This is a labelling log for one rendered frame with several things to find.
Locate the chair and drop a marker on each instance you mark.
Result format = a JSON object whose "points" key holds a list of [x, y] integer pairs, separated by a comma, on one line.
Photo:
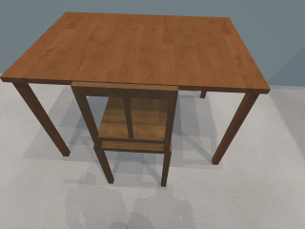
{"points": [[138, 118]]}

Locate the table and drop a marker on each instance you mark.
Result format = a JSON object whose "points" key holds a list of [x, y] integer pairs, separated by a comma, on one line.
{"points": [[195, 53]]}

